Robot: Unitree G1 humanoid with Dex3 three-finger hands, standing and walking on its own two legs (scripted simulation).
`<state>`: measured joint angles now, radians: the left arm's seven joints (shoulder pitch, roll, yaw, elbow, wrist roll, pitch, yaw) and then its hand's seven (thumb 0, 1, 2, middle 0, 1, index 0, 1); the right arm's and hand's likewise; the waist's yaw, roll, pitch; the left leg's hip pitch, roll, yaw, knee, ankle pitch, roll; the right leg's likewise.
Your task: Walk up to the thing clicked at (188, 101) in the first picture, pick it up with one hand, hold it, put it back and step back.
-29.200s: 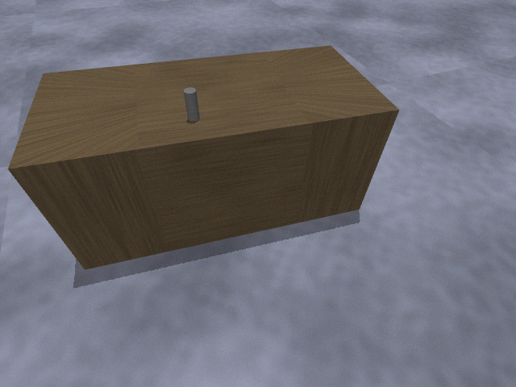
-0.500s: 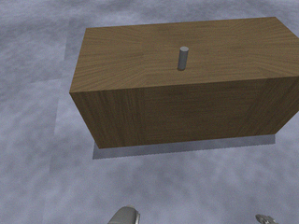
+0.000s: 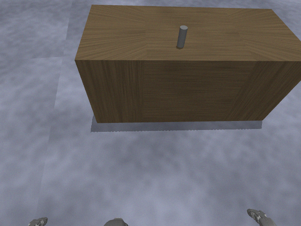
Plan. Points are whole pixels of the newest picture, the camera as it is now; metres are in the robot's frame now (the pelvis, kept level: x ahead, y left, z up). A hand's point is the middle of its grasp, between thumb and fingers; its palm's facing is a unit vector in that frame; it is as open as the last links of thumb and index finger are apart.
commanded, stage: step back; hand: right
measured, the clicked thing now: (182, 36) +1.06 -0.16 -0.10
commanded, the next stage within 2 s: stand in 1.40 s
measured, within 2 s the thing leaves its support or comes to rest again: neither
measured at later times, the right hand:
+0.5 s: hand out of the picture +0.01 -0.26 -0.15, palm faces -0.09 +0.93 -0.35, open 7.4 cm
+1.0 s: hand out of the picture +0.08 -0.24 -0.14, palm faces -0.09 +0.92 -0.37, open 7.4 cm
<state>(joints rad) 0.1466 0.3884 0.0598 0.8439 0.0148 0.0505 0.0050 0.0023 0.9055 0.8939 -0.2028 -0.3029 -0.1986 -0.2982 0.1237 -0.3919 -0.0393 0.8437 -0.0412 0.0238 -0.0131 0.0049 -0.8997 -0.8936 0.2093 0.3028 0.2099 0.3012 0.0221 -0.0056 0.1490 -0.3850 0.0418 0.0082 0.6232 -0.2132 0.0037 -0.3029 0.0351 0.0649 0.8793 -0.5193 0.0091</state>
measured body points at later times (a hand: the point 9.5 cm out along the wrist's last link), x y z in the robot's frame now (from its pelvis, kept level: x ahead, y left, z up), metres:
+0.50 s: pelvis -0.07 -0.01 +0.00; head -0.06 -0.01 +0.45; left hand -0.04 +0.33 -0.11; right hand +0.01 -0.31 -0.12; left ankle -0.06 +0.12 -0.72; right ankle -0.07 -0.12 -0.70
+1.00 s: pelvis -0.03 +0.01 +0.00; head -0.01 +0.02 +0.45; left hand +0.03 +0.33 -0.12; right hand +0.09 -0.29 -0.12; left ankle +0.01 +0.14 -0.72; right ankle -0.04 -0.12 -0.72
